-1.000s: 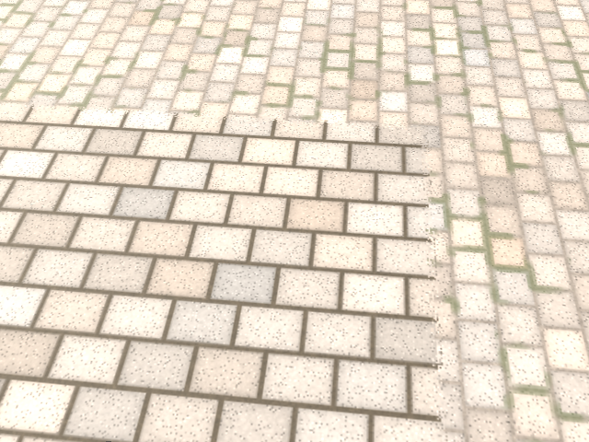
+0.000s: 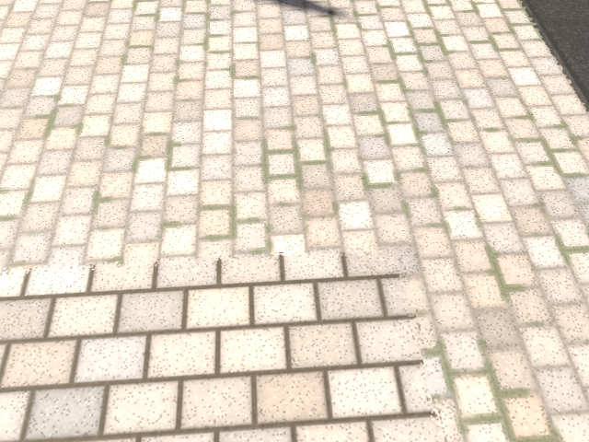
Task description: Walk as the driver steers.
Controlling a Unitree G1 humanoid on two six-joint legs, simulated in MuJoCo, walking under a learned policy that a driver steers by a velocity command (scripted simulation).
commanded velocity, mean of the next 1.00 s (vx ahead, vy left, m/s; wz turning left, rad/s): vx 0.24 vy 0.00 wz -0.35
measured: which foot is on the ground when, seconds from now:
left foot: down 0.00-0.10, up 0.12-0.56, down 0.58-1.00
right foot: up 0.00-0.06, down 0.08-0.58, up 0.60-0.92, down 0.94-1.00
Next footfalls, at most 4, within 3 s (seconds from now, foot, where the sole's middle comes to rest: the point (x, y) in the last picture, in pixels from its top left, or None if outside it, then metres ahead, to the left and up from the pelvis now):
0.08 right None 0.20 -0.07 -0.77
0.58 left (294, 433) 0.48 0.01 -0.77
0.94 right None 0.32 -0.15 -0.77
2.38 left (300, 391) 0.58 -0.01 -0.77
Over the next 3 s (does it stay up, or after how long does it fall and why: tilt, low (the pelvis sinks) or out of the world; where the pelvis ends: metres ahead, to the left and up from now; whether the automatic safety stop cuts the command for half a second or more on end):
stays up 0.74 -0.17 -0.01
